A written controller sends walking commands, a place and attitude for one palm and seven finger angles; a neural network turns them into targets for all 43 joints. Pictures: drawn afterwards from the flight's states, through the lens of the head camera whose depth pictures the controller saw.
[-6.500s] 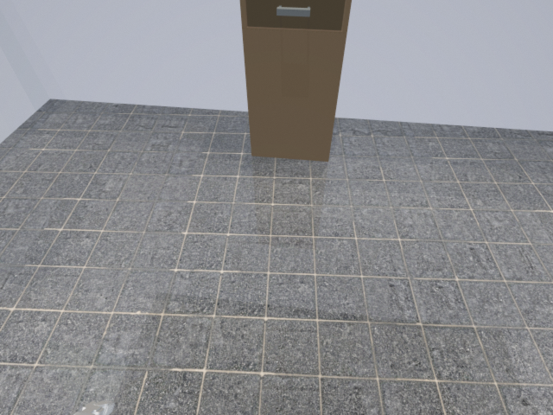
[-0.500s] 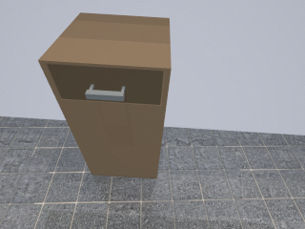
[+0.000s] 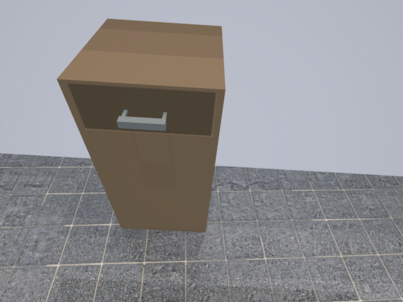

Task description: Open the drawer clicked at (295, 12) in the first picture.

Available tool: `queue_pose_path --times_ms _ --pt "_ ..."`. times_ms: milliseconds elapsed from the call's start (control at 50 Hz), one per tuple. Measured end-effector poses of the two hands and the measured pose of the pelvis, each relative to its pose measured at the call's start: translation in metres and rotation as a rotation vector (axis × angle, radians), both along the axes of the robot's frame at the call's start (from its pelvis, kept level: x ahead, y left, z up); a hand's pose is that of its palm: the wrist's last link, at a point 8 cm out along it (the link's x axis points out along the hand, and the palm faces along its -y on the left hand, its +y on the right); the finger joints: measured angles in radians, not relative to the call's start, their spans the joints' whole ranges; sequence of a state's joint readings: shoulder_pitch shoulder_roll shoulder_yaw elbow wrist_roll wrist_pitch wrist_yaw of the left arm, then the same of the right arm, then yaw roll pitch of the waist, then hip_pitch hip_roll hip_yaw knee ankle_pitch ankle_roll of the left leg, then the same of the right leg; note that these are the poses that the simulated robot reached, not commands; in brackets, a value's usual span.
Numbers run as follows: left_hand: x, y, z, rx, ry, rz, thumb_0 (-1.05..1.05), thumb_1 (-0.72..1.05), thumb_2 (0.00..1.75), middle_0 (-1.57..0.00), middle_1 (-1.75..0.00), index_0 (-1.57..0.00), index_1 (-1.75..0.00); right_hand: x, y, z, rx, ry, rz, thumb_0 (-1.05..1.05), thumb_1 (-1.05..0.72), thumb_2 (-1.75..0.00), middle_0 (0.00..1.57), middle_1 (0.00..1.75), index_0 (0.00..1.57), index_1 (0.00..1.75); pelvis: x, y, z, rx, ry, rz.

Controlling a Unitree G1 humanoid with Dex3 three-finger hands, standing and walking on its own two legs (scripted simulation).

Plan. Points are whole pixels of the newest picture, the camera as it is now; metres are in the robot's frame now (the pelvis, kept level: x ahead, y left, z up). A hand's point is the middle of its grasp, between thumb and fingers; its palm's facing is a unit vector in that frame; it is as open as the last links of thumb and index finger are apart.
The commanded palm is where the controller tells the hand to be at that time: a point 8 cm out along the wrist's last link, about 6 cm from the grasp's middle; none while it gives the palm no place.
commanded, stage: come to a stop and stand still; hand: left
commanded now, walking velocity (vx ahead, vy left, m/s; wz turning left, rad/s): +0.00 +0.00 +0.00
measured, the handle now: (143, 118) +0.58 +0.19 +0.02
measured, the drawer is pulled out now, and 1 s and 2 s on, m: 0.00 0.00 0.00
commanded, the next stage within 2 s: look again from close up in 0.20 s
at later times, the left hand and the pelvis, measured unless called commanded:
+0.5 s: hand out of the picture -0.05 +0.17 -0.18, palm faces +0.04 -0.99 -0.15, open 7.4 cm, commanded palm none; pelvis +0.00 +0.02 +0.00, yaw -1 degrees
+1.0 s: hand out of the picture -0.04 +0.17 -0.17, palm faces +0.02 -0.99 -0.17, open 7.4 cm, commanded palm none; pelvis +0.00 +0.01 +0.00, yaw -1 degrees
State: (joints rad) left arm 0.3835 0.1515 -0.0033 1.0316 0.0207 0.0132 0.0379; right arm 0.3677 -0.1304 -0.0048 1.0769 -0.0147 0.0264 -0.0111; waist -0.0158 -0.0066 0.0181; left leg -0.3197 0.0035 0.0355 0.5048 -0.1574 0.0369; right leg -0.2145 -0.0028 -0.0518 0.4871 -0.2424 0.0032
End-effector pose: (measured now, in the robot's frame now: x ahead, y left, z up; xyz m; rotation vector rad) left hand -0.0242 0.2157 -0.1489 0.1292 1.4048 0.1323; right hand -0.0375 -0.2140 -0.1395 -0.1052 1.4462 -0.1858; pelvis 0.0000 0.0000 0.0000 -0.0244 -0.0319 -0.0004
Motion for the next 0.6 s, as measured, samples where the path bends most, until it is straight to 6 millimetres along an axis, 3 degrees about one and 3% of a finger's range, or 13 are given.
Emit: queue_pose_path --times_ms 100,240,420,600 --pt "-0.019 -0.002 -0.001 -0.016 0.047 0.017 0.01 0.91 0.9 -0.2 -0.3 -0.2 -0.3 -0.006 0.009 0.0 0.005 0.018 -0.009 0.0 -0.91 -0.9 0.2 0.3 0.2 0.3 -0.002 0.006 0.0 0.0 0.004 -0.001" --pt "-0.032 -0.003 -0.001 -0.026 0.074 0.032 0.01 0.91 0.9 -0.2 -0.3 -0.2 -0.3 0.009 0.018 -0.002 0.011 -0.02 -0.004 0.0 -0.91 -0.9 0.2 0.3 0.2 0.3 -0.003 0.012 0.001 0.0 0.007 -0.003" --pt "-0.032 0.0 0.001 -0.025 0.061 0.036 0.01 0.91 0.9 -0.2 -0.3 -0.2 -0.3 0.025 0.016 -0.001 -0.004 -0.063 0.009 0.01 -0.93 -0.9 0.2 0.3 0.2 0.3 -0.003 0.017 0.001 0.003 0.006 -0.007" --pt "-0.023 0.005 0.001 -0.02 0.047 0.022 0.01 0.91 0.9 -0.2 -0.3 -0.2 -0.3 0.027 0.015 0.0 -0.008 -0.072 0.006 0.01 -0.92 -0.9 0.2 0.29 0.2 0.3 -0.002 0.019 0.002 0.004 0.006 -0.01"
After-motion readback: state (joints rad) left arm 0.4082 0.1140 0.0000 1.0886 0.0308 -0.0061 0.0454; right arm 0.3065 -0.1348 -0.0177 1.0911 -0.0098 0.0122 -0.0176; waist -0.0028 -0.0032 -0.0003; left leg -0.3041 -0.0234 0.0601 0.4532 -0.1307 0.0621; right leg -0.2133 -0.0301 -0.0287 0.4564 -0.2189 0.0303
